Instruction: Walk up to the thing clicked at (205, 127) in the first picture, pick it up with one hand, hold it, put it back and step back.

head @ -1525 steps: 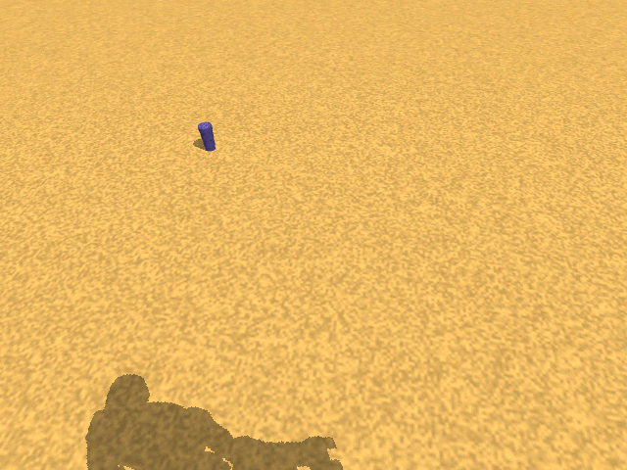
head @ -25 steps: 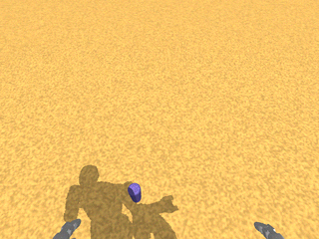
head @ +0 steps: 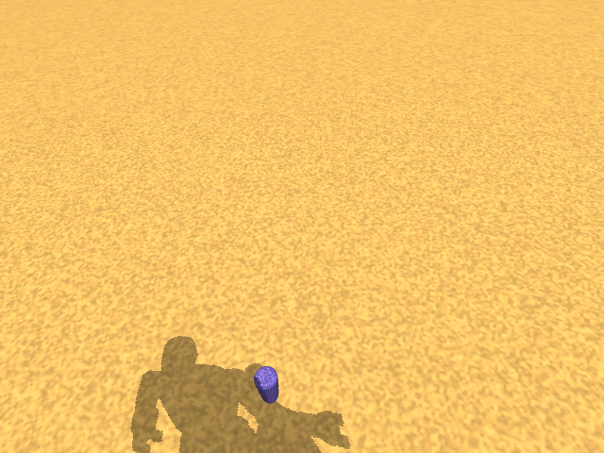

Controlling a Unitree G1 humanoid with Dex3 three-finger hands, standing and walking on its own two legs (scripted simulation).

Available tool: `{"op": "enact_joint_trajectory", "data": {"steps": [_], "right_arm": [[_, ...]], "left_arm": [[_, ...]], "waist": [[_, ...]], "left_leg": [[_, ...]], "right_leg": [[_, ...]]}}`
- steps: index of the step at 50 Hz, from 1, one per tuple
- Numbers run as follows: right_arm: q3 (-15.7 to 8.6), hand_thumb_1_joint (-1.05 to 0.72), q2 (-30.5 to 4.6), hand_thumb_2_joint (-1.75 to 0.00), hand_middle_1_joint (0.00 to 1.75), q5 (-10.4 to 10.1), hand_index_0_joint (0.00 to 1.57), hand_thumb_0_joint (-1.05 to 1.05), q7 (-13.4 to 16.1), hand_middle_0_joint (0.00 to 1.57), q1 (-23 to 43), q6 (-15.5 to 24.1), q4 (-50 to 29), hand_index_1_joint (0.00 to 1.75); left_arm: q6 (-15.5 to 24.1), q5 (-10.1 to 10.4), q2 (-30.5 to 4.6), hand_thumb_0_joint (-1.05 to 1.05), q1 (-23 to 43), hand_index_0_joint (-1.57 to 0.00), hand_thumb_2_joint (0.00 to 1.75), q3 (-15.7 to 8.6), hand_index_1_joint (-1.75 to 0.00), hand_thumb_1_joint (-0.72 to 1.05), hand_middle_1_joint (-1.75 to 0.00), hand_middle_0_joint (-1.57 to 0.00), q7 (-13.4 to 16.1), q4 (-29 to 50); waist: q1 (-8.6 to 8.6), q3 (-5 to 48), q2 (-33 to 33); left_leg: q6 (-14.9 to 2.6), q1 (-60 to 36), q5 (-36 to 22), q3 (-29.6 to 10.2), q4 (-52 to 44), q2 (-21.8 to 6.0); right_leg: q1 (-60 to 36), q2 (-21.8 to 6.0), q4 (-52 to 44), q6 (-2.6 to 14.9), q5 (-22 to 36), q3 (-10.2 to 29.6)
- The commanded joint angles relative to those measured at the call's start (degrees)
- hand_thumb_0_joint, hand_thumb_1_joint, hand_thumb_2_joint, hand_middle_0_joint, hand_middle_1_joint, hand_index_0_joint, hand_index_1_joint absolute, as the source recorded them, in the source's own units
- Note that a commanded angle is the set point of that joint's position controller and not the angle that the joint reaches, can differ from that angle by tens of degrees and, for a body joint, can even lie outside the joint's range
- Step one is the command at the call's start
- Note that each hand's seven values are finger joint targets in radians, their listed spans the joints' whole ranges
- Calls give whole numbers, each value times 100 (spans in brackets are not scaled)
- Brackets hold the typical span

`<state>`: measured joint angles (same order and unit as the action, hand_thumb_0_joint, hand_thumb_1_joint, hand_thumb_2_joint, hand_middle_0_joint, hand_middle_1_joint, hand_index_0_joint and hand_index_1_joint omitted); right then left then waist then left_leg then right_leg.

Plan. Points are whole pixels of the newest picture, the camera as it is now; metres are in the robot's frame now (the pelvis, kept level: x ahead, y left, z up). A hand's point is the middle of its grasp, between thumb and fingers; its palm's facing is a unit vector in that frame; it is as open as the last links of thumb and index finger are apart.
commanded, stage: stand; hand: left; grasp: from the side
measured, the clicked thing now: (268, 386) +0.49 +0.16 -0.71
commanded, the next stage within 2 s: step back in 1.30 s
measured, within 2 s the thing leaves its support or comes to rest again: neither
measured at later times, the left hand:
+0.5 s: hand out of the picture +0.05 +0.24 -0.16, palm faces -0.01 -0.94 -0.35, open 7.4 cm
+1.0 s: hand out of the picture +0.09 +0.23 -0.15, palm faces -0.01 -0.94 -0.35, open 7.4 cm
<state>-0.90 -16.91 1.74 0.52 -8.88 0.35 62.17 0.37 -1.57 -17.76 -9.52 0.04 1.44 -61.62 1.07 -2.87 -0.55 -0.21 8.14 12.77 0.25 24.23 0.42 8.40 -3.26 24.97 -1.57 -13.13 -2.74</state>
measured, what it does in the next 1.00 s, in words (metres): stands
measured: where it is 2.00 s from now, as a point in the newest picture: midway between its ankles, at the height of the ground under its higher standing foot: outside the picture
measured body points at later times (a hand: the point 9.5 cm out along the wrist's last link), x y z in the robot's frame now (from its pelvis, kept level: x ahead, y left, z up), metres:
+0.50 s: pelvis +0.00 -0.01 +0.01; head +0.00 -0.02 +0.46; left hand +0.05 +0.29 -0.13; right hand +0.05 -0.30 -0.14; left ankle +0.01 +0.12 -0.74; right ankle +0.01 -0.13 -0.74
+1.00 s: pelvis +0.01 -0.01 +0.01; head +0.02 -0.02 +0.46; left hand +0.09 +0.28 -0.13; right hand +0.08 -0.31 -0.13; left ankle +0.01 +0.12 -0.74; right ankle +0.01 -0.13 -0.74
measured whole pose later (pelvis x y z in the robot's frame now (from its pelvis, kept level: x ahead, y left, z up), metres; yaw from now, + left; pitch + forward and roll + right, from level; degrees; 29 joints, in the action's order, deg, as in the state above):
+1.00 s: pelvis +0.01 -0.01 +0.01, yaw +0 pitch -2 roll +0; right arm -0.3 -19.1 1.1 0.3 -6.3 0.7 66.3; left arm 0.9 -0.8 -18.4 -5.1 -0.5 0.7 -67.3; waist 0.5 -2.8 -0.8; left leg 1.1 5.1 10.3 0.2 17.3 -1.1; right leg 5.5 -1.6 18.1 -0.5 -10.6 -2.9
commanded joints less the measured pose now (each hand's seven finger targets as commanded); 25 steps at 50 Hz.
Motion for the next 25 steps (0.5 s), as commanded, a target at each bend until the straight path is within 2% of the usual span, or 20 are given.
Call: {"op": "enact_joint_trajectory", "data": {"steps": [1,10,14,16,23,25], "right_arm": [[-228,-90,-1128,-90,30,-25,20,0,75,20,251,105,-227,30],[-234,-90,-1151,-90,30,-31,20,0,44,20,297,77,-35,30],[-222,-90,-1184,-90,30,-32,20,0,36,20,381,75,-16,30],[-206,-90,-1179,-90,30,-37,20,0,40,20,344,68,29,30],[-178,-90,-1253,-90,30,-46,20,0,53,20,315,86,71,30],[-173,-90,-1275,-90,30,-43,20,0,55,20,358,92,78,30]], "left_arm": [[145,9,-1167,0,250,-20,90,-245,-30,90,-30,-20,51,148],[149,14,-1234,0,389,-20,90,-254,-30,90,-30,-20,19,-107],[162,-1,-1235,0,398,-20,90,-251,-30,90,-30,-20,14,-157],[154,20,-1271,0,474,-20,90,-258,-30,90,-30,-20,10,-184],[160,46,-1275,0,480,-20,90,-255,-30,90,-30,-20,1,-252],[153,45,-1256,0,468,-20,90,-248,-30,90,-30,-20,-3,-284]], "waist": [[-37,128,78],[-62,31,68],[-43,186,96],[-61,71,50],[-61,283,-7],[-40,243,-5]], "left_leg": [[-82,33,-538,-612,-738,-586],[-50,59,-142,-578,-908,-591],[-63,-16,-236,-568,-885,-619],[-51,46,-162,-550,-905,-612],[-65,17,-531,-525,-910,-665],[-71,14,-467,-534,-917,-672]], "right_leg": [[-61,-397,-661,216,411,503],[-22,-410,-961,211,-37,594],[-85,-422,-989,206,53,588],[-29,-416,-1003,206,4,620],[-305,-467,-973,220,505,642],[-271,-453,-970,224,446,617]]}}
